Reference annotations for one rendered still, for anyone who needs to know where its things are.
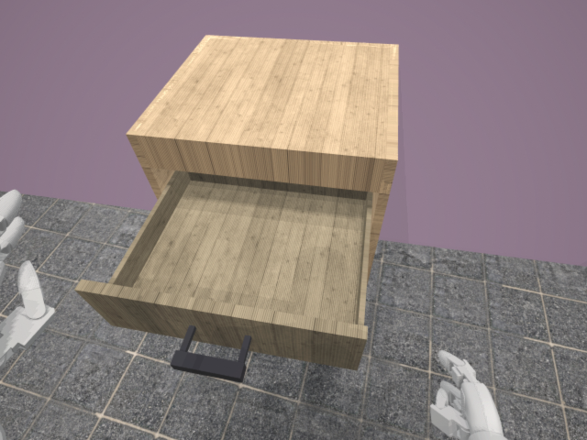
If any cabinet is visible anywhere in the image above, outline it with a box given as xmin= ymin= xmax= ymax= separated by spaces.
xmin=126 ymin=35 xmax=399 ymax=284

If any drawer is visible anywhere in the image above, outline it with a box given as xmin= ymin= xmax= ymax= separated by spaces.
xmin=74 ymin=170 xmax=373 ymax=370

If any left robot hand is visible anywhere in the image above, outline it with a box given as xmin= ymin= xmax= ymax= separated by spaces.
xmin=0 ymin=190 xmax=55 ymax=371

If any right robot hand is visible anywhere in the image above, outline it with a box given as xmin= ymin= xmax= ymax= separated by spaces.
xmin=430 ymin=350 xmax=504 ymax=440

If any handle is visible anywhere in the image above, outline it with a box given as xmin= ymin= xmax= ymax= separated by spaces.
xmin=170 ymin=325 xmax=251 ymax=383

